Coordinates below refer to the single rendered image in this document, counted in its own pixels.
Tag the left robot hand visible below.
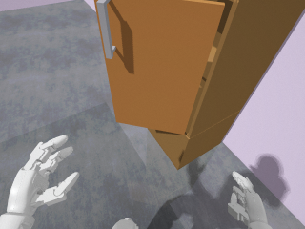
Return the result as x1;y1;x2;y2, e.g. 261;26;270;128
7;135;80;216

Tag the left robot thigh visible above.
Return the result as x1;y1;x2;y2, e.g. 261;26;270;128
112;219;139;229

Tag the robot left forearm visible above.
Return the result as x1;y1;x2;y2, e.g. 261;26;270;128
0;212;35;229

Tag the cupboard door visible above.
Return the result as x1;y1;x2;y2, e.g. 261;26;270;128
94;0;225;135

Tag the right robot hand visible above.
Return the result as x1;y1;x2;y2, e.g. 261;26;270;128
228;171;268;227

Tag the handle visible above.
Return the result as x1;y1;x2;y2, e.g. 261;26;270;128
96;0;116;59

